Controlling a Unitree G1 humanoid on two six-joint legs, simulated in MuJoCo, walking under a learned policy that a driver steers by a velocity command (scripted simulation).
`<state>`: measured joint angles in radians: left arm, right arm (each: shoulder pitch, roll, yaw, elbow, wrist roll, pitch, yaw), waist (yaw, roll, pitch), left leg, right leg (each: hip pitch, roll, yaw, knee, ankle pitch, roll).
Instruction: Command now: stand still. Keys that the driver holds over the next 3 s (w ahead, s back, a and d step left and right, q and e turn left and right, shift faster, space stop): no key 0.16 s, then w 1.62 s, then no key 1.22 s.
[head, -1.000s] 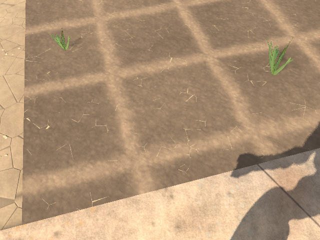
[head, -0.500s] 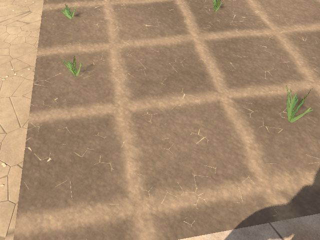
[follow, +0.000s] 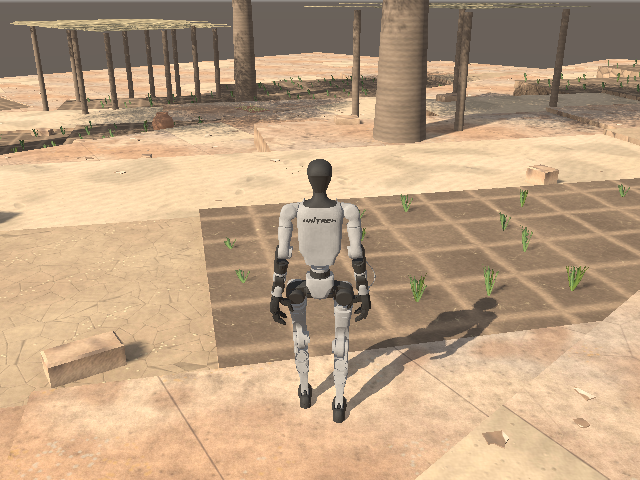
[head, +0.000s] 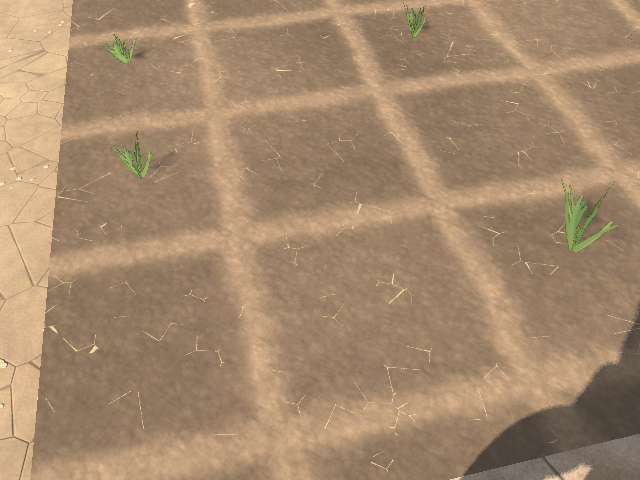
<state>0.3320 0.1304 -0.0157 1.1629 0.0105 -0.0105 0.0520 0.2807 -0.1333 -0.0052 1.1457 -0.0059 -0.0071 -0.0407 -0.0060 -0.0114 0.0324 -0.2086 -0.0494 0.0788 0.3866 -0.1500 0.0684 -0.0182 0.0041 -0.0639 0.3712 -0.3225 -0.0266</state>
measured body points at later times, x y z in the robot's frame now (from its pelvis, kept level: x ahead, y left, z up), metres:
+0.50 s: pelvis +0.07 +0.03 -0.01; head +0.08 +0.05 +0.44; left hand -0.07 +0.24 -0.16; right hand +0.14 -0.22 -0.15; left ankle +0.13 +0.13 -0.74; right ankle -0.08 -0.10 -0.74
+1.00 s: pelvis +0.32 +0.04 -0.02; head +0.36 +0.04 +0.43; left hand +0.51 +0.26 -0.13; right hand +0.22 -0.17 -0.16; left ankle +0.14 +0.13 -0.74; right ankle +0.48 -0.04 -0.73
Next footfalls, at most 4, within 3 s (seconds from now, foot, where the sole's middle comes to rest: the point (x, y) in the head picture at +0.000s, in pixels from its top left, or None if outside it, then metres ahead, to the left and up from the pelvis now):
0.52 left None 0.18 0.13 -0.78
1.02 right None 0.52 -0.04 -0.78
1.58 left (270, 352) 0.83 0.14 -0.78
2.08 right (334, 281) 1.05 -0.01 -0.78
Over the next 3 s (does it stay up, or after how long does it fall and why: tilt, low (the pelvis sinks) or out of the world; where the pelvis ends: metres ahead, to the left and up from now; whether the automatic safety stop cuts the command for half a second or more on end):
stays up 0.97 0.09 0.00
